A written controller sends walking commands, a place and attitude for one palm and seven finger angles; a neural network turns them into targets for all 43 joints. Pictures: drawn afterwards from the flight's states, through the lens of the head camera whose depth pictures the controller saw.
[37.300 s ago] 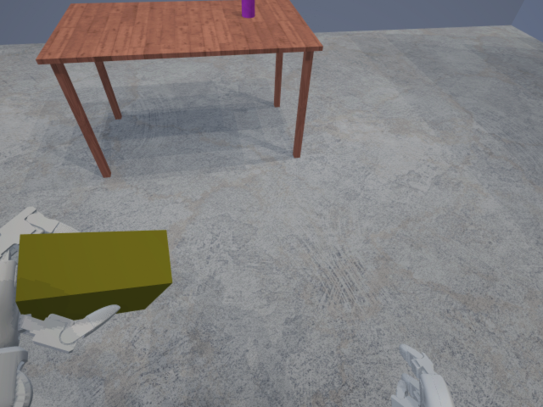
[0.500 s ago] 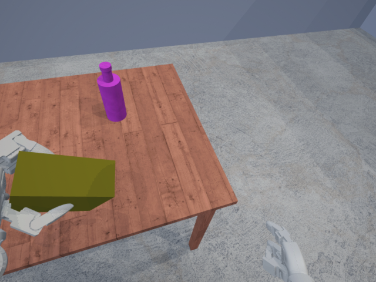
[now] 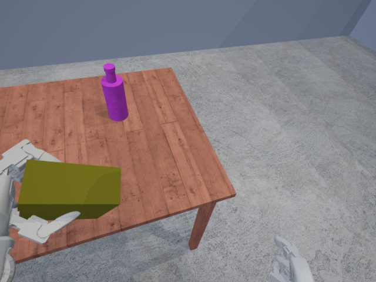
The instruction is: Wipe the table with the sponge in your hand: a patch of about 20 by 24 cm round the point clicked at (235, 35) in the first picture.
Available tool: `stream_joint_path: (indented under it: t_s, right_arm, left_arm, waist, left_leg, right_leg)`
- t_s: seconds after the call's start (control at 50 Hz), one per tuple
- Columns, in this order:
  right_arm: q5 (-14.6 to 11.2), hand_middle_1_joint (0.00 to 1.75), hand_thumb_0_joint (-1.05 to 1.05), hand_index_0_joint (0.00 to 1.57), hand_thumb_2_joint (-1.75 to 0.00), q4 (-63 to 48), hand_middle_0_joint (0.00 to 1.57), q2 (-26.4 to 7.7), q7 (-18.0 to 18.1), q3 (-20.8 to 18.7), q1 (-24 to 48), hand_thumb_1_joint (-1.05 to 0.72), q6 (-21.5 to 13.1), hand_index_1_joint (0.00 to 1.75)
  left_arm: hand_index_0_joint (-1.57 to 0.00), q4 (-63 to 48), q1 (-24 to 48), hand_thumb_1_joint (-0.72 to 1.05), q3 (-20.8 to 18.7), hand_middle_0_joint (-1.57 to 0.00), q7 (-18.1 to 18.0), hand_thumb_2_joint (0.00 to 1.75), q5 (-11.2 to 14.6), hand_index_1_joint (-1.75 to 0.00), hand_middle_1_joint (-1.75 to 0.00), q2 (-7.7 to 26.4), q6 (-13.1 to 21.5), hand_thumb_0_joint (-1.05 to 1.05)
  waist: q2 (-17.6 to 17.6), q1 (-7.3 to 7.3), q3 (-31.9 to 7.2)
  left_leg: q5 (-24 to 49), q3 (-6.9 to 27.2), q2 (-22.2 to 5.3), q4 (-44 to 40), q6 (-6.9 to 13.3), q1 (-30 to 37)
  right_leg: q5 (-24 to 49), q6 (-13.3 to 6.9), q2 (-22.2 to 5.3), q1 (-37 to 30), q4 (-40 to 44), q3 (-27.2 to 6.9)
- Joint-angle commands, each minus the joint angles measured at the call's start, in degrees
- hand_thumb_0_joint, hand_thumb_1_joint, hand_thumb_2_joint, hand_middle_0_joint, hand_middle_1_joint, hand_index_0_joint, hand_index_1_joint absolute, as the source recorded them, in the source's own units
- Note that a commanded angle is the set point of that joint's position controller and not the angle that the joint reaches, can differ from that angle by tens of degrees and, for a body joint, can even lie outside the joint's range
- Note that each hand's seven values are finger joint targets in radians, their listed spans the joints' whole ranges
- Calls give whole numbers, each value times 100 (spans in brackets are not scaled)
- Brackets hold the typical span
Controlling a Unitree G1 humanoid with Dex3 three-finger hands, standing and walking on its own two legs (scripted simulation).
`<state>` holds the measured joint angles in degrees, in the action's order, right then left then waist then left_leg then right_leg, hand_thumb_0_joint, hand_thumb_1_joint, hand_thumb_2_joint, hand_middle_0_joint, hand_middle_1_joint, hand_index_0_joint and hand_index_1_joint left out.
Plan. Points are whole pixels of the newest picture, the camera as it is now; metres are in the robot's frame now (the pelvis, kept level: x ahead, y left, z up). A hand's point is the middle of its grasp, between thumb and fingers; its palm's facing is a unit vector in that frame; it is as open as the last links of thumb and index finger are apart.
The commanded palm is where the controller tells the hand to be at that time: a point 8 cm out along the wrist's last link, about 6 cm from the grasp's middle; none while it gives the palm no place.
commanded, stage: come to a stop and stand still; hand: left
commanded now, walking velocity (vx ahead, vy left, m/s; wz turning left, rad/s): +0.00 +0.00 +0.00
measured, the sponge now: (82, 195) +0.23 +0.21 +0.10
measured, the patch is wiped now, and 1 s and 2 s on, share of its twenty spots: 0.00 0.00 0.00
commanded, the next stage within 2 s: look again from close up in 1.00 s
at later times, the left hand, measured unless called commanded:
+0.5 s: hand (66, 192) +0.22 +0.22 +0.13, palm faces +0.24 -0.87 -0.43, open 10.2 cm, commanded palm +0.18 +0.27 +0.18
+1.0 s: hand (64, 166) +0.27 +0.24 +0.14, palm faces +0.33 -0.85 -0.41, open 10.2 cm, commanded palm +0.20 +0.26 +0.18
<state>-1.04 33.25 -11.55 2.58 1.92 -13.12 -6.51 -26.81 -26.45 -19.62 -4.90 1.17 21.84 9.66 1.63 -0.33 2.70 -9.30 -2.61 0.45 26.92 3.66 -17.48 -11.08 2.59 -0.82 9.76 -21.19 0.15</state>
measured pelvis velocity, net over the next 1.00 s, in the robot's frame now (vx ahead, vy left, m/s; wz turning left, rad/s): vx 0.04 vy -0.02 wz -0.02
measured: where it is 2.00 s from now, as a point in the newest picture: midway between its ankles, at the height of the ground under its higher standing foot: outside the picture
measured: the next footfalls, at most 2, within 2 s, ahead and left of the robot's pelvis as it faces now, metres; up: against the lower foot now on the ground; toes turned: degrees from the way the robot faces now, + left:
none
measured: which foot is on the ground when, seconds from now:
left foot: down 0.00-1.00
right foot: down 0.00-1.00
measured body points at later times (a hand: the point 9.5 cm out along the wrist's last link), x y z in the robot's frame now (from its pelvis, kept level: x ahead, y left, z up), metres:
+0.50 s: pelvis +0.01 +0.00 +0.00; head +0.02 +0.00 +0.45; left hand +0.20 +0.27 +0.16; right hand +0.17 -0.22 -0.09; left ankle +0.06 +0.07 -0.74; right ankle +0.00 -0.16 -0.74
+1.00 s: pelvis +0.04 -0.02 +0.00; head +0.06 +0.01 +0.45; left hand +0.24 +0.28 +0.16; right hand +0.22 -0.24 -0.07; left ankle +0.06 +0.07 -0.74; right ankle +0.00 -0.16 -0.74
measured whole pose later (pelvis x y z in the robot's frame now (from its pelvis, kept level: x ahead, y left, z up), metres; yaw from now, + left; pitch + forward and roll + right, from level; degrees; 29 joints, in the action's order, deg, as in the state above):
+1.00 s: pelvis +0.04 -0.02 +0.00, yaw -1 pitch +1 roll -1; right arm -0.9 32.2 -11.0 2.6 1.8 -10.9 -5.6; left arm -22.1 -24.1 -21.0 -3.4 1.9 22.1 9.8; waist 1.5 -0.9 1.0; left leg -13.0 -3.8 -0.4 27.4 2.4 -15.3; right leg -14.9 1.7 -0.3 8.6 -22.7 -0.9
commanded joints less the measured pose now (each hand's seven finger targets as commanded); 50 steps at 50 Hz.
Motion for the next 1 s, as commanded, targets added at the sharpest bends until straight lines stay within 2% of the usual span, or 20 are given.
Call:
stream_joint_path:
  t_s: [0.0,0.08,0.1,0.14,0.16,0.18,0.2,0.22,0.26,0.28,0.34,0.36,0.44,0.48,0.5,0.58,0.7,0.78,0.9,0.98]
  right_arm:
    - [-19,30,0,20,-90,-925,20,-746,43,-324,597,-90,-408,30]
    - [1,30,0,20,-90,-877,20,-797,60,-349,552,-90,-466,30]
    - [2,30,0,20,-90,-895,20,-712,58,-330,531,-90,-460,30]
    - [4,30,0,20,-90,-882,20,-755,55,-353,508,-90,-487,30]
    - [407,30,0,20,-90,-780,20,-853,-33,-330,250,-90,-650,30]
    - [104,30,0,20,-90,-267,20,-530,34,-386,455,-90,-434,30]
    - [222,30,0,20,-90,-524,20,-665,-19,-486,532,-90,-448,30]
    - [97,30,0,20,-90,-727,20,-760,-62,-511,443,-90,-561,30]
    - [-16,30,0,20,-90,-784,20,-775,-207,-553,208,-90,-547,30]
    - [-94,30,0,20,-90,-815,20,-698,-310,-555,296,-90,-551,30]
    - [-138,30,0,20,-90,-1023,20,-680,-402,-435,447,-90,-487,30]
    - [-133,30,0,20,-90,-1040,20,-685,-363,-418,465,-90,-489,30]
    - [-44,30,0,20,-90,-1047,20,-642,-97,-348,594,-90,-426,30]
    - [-7,30,0,20,-90,-985,20,-651,8,-319,656,-90,-409,30]
    - [-5,30,0,20,-90,-994,20,-592,42,-307,637,-90,-426,30]
    - [1,30,0,20,-90,-982,20,-563,17,-273,620,-90,-613,30]
    - [30,30,0,20,-90,-838,20,-652,-117,-348,417,-90,-611,30]
    - [-25,30,0,20,-90,-778,20,-687,-67,-375,499,-90,-379,30]
    - [-16,30,0,20,-90,-934,20,-645,31,-307,614,-90,-201,30]
    - [10,30,0,20,-90,-1025,20,-646,34,-288,722,-90,-274,30]
  left_arm:
    - [-120,-1677,672,10,-542,-120,-136,130,34,-160,-160,949,498,0]
    - [-120,-1656,457,10,-931,-120,-196,130,44,-160,-160,1354,500,0]
    - [-120,-1693,503,10,-662,-120,-168,130,72,-160,-160,998,520,0]
    - [-120,-1575,456,10,-760,-120,-155,130,97,-160,-160,1071,526,0]
    - [-120,-2858,6324,10,-4192,-120,-152,130,-717,-160,-160,5729,1184,0]
    - [-120,-476,4645,10,-2694,-120,-89,130,-360,-160,-160,3350,883,0]
    - [-120,-415,3085,10,-1885,-120,-12,130,-74,-160,-160,2253,842,0]
    - [-120,252,2506,10,-1273,-120,110,130,18,-160,-160,1520,756,0]
    - [-120,-68,1273,10,-860,-120,244,130,135,-160,-160,1065,710,0]
    - [-120,-194,618,10,-470,-120,294,130,211,-160,-160,477,686,0]
    - [-120,-1084,340,10,-225,-120,230,130,116,-160,-160,489,595,0]
    - [-120,-1018,346,10,-366,-120,167,130,83,-160,-160,661,565,0]
    - [-120,-893,904,10,-1150,-120,-36,130,58,-160,-160,1336,599,0]
    - [-120,-1223,1564,10,-1500,-120,-74,130,16,-160,-160,1848,694,0]
    - [-120,-1167,1693,10,-1191,-120,-52,130,68,-160,-160,1472,739,0]
    - [-120,-1837,1703,10,-1139,-120,-57,130,47,-160,-160,1558,819,0]
    - [-120,-1395,376,10,-754,-120,-37,130,86,-160,-160,846,737,0]
    - [-120,-578,119,10,-1005,-120,-23,130,146,-160,-160,953,573,0]
    - [-120,-741,745,10,-804,-120,47,130,196,-160,-160,950,525,0]
    - [-120,-1820,1143,10,-733,-120,-5,130,136,-160,-160,1149,580,0]
  waist:
    - [-772,31,-741]
    - [-941,-14,-794]
    - [-928,24,-786]
    - [-822,18,-753]
    - [-401,-252,-142]
    - [-1235,-82,-737]
    - [-1021,-155,-779]
    - [-1251,-156,-1100]
    - [-1274,-149,-1326]
    - [-1255,-182,-1400]
    - [-385,-158,-898]
    - [25,-163,-746]
    - [610,-108,-518]
    - [95,-62,-441]
    - [-258,-27,-536]
    - [-1523,-109,-1089]
    - [-623,-89,-1354]
    - [-121,-70,-1048]
    - [-223,-40,-1015]
    - [-793,-61,-1350]
  left_leg:
    - [-1410,924,-776,-1018,-198,373]
    - [-1318,919,-753,-969,-208,372]
    - [-1243,923,-745,-957,-218,359]
    - [-1112,900,-743,-879,-217,428]
    - [-716,383,-650,79,-215,-567]
    - [-414,613,-731,37,-249,455]
    - [-732,791,-715,-515,-294,507]
    - [-825,624,-625,-547,-269,706]
    - [-833,789,-674,-592,-173,1060]
    - [-828,856,-746,-711,-146,1148]
    - [-1529,850,-893,-1020,-96,315]
    - [-1740,748,-818,-1007,-149,168]
    - [-1456,536,-568,-655,-213,224]
    - [-1314,530,-553,-606,-190,201]
    - [-1272,582,-561,-671,-176,216]
    - [-596,558,-592,-580,-124,569]
    - [958,497,-586,-145,-181,1100]
    - [1399,443,-628,-152,-242,1034]
    - [1272,407,-625,-278,-184,1040]
    - [1583,401,-566,-239,-166,1226]
  right_leg:
    - [-212,-343,-271,68,211,-89]
    - [-156,-353,-271,6,237,-109]
    - [-109,-373,-279,-15,226,-79]
    - [-74,-379,-291,80,299,-104]
    - [97,-543,-454,854,335,-469]
    - [-390,-691,-790,1095,-169,-136]
    - [-452,-644,-373,586,-365,-82]
    - [-409,-608,-196,467,-352,-240]
    - [-299,-485,-169,565,-393,-317]
    - [-245,-436,-96,545,-572,-116]
    - [-257,-345,-117,141,-421,-35]
    - [-404,-341,-126,136,-226,-77]
    - [-658,-385,-239,467,167,-332]
    - [-544,-417,-248,518,104,-399]
    - [-425,-438,-262,388,-3,-367]
    - [270,-446,-192,-102,-280,-205]
    - [1171,-424,-238,-51,-99,-196]
    - [1446,-361,-252,137,-15,-219]
    - [1448,-342,-274,62,68,-187]
    - [1661,-369,-258,-168,-74,-168]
